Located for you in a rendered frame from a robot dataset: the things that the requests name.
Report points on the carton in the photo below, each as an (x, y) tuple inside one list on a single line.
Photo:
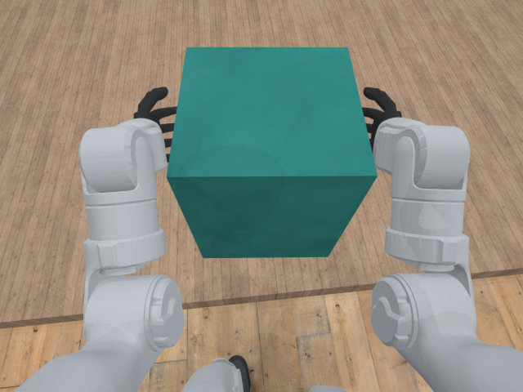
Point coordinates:
[(270, 153)]

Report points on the robot left upper arm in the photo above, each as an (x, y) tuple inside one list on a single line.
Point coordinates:
[(129, 321)]

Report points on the robot left forearm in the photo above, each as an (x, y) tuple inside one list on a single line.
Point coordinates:
[(118, 166)]

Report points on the robot right hand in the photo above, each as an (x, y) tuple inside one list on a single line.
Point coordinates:
[(386, 103)]

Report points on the robot right upper arm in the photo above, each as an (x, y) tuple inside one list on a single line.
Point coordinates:
[(431, 321)]

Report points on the robot left hand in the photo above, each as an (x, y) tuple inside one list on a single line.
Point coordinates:
[(146, 106)]

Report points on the left robot thigh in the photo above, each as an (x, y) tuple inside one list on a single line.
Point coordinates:
[(215, 377)]

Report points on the left robot foot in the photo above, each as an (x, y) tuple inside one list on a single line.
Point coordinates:
[(241, 364)]

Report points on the robot right forearm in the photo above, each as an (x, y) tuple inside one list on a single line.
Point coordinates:
[(428, 165)]

